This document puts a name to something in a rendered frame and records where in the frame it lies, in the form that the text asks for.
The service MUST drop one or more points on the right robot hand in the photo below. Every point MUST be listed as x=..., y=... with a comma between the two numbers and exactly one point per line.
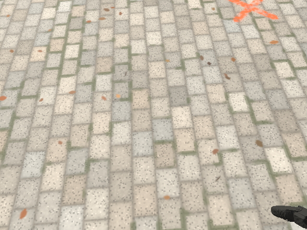
x=294, y=214

